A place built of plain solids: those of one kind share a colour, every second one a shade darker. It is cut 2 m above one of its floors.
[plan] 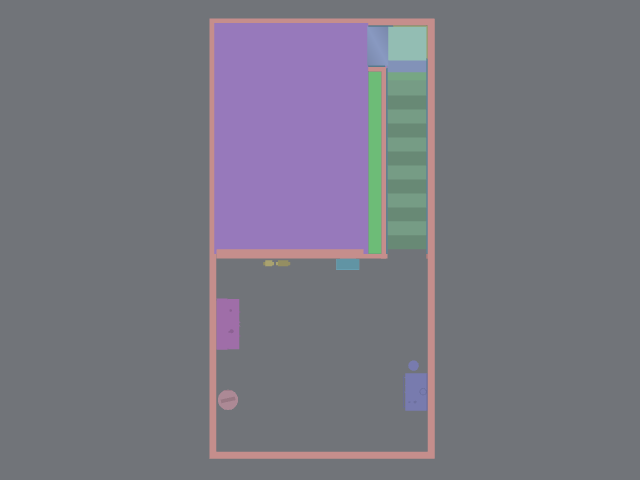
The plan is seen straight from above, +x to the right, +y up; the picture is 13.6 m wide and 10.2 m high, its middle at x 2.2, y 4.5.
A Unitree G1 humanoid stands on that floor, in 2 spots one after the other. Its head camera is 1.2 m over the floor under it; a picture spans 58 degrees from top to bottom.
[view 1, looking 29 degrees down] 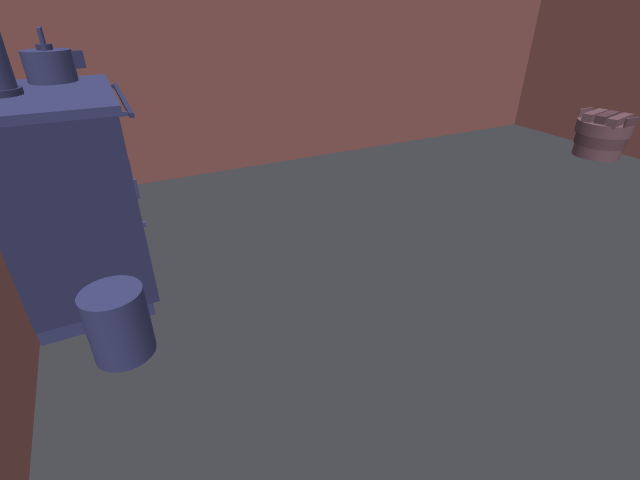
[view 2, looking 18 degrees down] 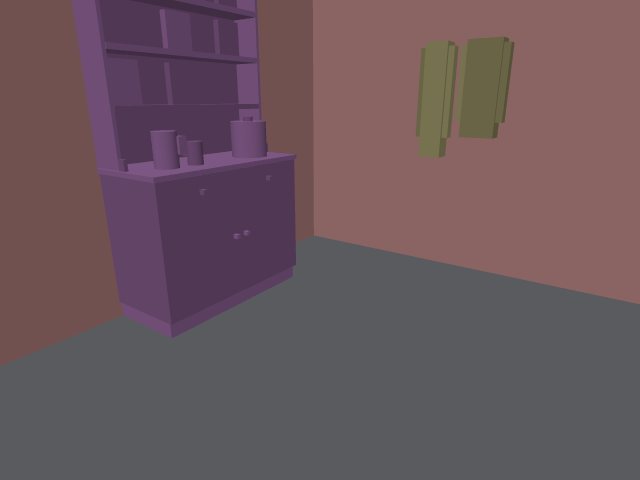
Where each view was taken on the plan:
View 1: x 4.09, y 3.30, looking -117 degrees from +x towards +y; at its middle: ground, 2.48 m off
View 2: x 2.25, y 1.00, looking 125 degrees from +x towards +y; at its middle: ground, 3.88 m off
